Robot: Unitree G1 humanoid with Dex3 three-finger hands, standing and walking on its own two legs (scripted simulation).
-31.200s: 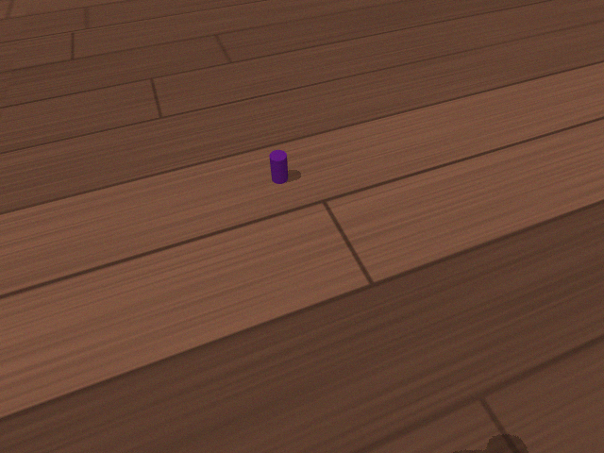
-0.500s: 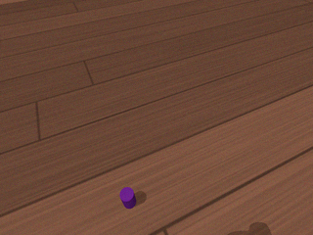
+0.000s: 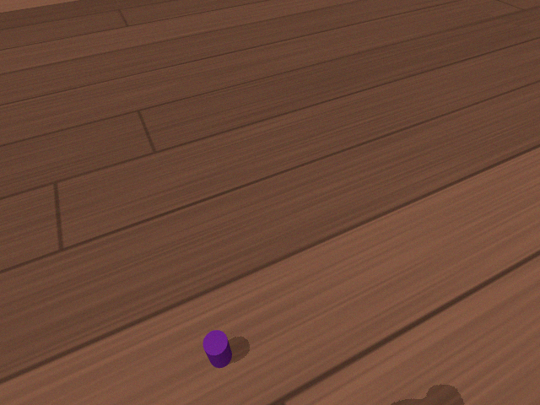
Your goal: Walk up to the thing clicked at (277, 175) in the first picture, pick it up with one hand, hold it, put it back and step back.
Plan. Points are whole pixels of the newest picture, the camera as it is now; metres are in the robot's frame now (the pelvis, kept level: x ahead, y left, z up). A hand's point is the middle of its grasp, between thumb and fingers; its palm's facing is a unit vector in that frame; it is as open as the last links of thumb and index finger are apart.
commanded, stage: stand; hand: left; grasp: from the side
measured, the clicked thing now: (218, 349) +0.41 +0.21 -0.71
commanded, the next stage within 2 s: step back in 0.52 s
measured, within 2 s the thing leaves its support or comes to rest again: neither
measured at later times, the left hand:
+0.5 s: hand out of the picture +0.06 +0.25 -0.16, palm faces -0.02 -0.94 -0.33, open 7.4 cm
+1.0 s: hand out of the picture +0.01 +0.24 -0.15, palm faces -0.02 -0.90 -0.44, open 7.4 cm
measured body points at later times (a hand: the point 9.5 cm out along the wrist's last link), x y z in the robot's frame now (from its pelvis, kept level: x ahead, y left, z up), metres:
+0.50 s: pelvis +0.00 +0.00 +0.00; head +0.01 +0.00 +0.45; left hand +0.06 +0.30 -0.14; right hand +0.07 -0.30 -0.14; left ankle +0.02 +0.11 -0.75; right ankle -0.01 -0.13 -0.75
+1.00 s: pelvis -0.07 -0.03 -0.02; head +0.01 -0.06 +0.42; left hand +0.01 +0.28 -0.12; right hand +0.04 -0.35 -0.16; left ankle -0.12 +0.12 -0.66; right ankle -0.03 -0.13 -0.75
